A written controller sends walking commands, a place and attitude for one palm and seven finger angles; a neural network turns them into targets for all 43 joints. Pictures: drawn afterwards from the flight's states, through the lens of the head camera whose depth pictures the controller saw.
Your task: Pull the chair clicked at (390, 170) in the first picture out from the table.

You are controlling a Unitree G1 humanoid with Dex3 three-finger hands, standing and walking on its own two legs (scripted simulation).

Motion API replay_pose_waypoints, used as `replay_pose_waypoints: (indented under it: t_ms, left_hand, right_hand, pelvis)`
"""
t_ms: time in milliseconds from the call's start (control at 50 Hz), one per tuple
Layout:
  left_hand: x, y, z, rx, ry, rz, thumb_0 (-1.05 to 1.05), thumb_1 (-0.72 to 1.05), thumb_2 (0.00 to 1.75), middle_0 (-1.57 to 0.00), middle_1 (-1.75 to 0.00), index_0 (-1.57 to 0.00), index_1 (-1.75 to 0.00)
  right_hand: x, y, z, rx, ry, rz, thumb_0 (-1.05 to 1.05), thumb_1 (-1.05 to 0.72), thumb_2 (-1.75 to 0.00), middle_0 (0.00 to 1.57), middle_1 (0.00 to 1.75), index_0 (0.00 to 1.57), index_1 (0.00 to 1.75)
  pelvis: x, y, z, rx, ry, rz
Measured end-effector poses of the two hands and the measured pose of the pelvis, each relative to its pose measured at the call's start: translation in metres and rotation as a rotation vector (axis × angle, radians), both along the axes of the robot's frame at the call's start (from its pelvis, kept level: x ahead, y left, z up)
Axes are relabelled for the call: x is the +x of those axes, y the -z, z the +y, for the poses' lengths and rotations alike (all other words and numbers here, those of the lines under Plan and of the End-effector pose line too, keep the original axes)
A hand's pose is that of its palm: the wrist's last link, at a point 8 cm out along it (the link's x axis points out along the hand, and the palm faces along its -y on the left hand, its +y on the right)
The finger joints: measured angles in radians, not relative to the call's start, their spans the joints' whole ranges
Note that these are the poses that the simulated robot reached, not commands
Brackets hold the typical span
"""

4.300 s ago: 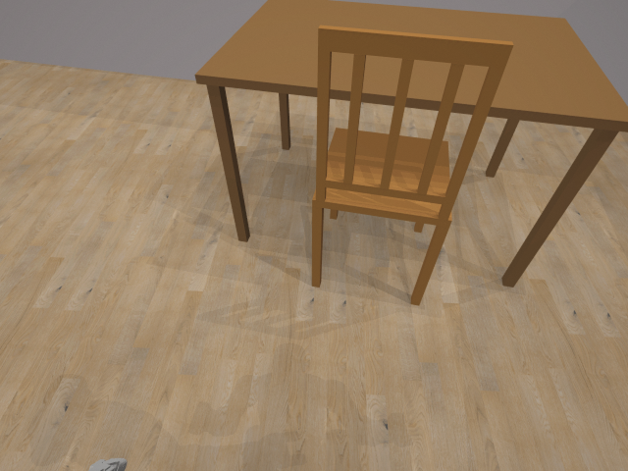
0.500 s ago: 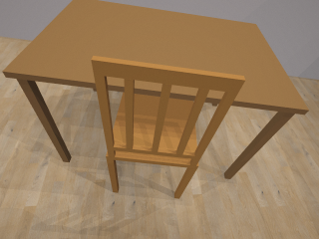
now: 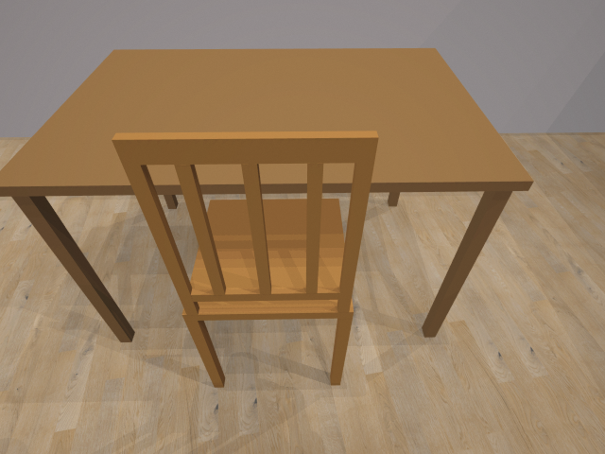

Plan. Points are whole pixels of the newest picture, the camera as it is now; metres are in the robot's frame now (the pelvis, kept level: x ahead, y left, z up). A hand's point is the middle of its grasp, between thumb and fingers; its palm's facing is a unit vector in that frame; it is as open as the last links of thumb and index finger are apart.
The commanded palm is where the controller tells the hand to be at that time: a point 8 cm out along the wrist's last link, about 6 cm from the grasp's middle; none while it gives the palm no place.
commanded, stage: come to a stop and stand still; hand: left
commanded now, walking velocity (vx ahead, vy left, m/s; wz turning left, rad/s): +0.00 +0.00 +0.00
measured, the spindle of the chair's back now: (259, 237) +0.52 +0.10 -0.05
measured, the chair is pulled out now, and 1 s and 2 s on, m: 0.00 0.00 0.00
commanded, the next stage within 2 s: look again from close up in 1.22 s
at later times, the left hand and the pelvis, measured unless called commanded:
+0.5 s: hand out of the picture -0.01 +0.13 -0.18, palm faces +0.10 -0.98 -0.14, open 7.4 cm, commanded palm none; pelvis +0.04 -0.01 +0.00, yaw +0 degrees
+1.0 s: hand out of the picture +0.03 +0.19 -0.18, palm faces +0.05 -0.98 -0.18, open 7.3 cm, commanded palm none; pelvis +0.05 +0.02 +0.00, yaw +0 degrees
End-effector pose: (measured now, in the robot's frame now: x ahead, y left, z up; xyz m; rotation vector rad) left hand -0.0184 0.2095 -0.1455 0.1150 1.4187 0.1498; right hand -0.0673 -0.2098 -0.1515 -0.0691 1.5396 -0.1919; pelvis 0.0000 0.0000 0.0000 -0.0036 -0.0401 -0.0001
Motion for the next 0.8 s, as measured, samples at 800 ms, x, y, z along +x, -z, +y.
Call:
replay_pose_waypoints:
  t_ms: [800]
  left_hand:
    - [0.039, 0.006, 0.016, 0.002, -0.034, 0.029, 0.0, 0.91, 0.9, -0.2, -0.3, -0.2, -0.3]
  right_hand:
    - [0.144, -0.009, -0.002, -0.072, -0.109, -0.193, 0.01, -0.93, -0.9, 0.19, 0.29, 0.2, 0.3]
  pelvis:
    - [0.049, 0.001, 0.013, 0.018, 0.005, 0.019]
